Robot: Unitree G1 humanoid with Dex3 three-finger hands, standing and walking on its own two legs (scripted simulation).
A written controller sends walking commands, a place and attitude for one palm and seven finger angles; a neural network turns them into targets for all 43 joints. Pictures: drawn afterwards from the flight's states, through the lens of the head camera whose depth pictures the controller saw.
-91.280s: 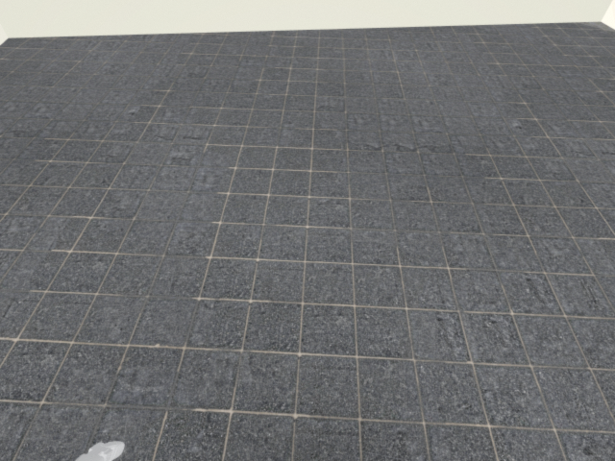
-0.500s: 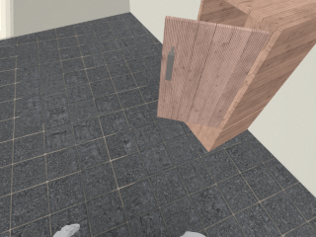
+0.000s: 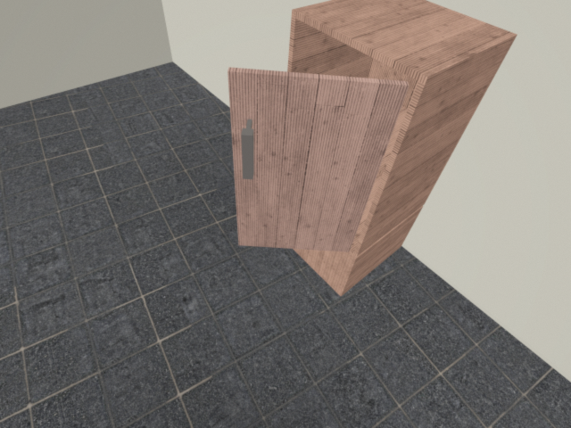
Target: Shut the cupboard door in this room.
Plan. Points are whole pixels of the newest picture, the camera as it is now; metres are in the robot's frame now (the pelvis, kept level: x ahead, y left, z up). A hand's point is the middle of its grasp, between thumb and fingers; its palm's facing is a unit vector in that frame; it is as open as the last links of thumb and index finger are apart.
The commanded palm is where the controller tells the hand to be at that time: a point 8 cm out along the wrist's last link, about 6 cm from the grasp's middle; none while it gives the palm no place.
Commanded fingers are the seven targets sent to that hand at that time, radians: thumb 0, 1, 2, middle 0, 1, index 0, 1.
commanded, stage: take the last steps up to it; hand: left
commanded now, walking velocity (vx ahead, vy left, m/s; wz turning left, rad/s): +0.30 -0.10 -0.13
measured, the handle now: (248, 149) +0.69 +0.10 -0.03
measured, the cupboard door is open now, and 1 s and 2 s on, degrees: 48 48 48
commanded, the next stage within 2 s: come to a stop and stand still in 0.46 s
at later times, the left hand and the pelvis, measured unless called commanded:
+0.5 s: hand (229, 404) +0.20 +0.09 -0.17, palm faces +0.00 -0.98 -0.19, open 7.2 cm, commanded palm none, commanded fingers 0.00 0.90 0.90 -0.20 -0.30 -0.20 -0.30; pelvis +0.15 -0.09 +0.01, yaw -1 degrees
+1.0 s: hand (234, 359) +0.27 +0.09 -0.17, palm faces +0.01 -0.97 -0.26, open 7.3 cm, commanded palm none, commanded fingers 0.00 0.90 0.90 -0.20 -0.30 -0.20 -0.30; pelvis +0.22 -0.11 +0.00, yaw -2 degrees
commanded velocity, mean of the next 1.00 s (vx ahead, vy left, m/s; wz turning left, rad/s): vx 0.02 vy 0.00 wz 0.00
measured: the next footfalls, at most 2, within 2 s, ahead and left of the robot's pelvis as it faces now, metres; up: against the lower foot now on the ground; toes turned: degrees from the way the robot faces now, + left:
right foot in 0.26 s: +0.21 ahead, -0.19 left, +0.00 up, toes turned -2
left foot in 0.60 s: +0.28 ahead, +0.00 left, +0.00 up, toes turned +5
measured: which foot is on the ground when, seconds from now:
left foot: down 0.00-0.26, up 0.28-0.58, down 0.60-0.90, up 0.92-1.00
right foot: up 0.00-0.24, down 0.26-1.00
